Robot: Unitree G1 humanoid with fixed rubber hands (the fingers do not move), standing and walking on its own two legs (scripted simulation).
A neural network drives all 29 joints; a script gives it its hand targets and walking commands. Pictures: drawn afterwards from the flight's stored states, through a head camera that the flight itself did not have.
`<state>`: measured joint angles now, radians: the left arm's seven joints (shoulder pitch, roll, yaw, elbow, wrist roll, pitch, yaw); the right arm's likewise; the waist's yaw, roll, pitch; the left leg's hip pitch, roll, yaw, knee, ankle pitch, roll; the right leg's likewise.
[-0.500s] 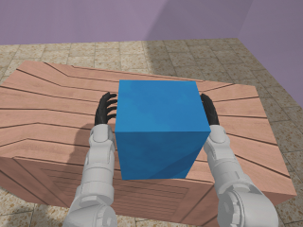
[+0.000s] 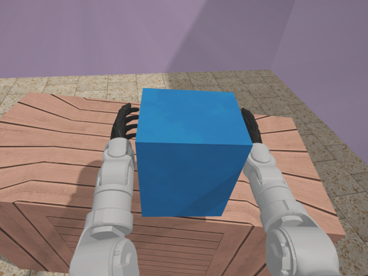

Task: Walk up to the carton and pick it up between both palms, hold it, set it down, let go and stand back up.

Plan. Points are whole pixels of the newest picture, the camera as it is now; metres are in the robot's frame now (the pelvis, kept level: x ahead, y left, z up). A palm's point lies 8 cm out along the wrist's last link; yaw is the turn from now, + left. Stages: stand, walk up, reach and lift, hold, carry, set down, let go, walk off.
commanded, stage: reach and lift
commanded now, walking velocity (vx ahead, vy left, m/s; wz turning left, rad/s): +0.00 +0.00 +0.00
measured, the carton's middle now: (185, 157) +0.38 +0.02 +0.07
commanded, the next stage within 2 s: none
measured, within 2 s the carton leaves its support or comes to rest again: neither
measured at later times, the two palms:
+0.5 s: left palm (116, 123) +0.37 +0.17 +0.17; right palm (255, 133) +0.38 -0.13 +0.16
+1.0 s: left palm (110, 109) +0.37 +0.17 +0.21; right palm (261, 123) +0.37 -0.13 +0.20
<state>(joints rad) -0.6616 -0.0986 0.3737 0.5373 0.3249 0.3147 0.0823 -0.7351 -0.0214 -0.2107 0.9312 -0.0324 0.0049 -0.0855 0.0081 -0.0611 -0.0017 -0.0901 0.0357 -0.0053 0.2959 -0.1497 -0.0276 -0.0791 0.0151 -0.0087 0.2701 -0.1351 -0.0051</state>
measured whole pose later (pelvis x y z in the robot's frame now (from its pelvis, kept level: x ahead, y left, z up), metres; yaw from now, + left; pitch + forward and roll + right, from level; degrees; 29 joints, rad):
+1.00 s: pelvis -0.01 +0.01 +0.00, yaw +1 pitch -9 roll -1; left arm -0.75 -0.05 0.37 0.28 0.36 0.66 0.00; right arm -0.80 -0.06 -0.04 0.73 0.17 0.27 -0.18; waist -0.09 -0.07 0.02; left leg 0.00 0.02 -0.01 0.34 -0.18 -0.01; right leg 0.04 0.00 -0.02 0.27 -0.15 0.02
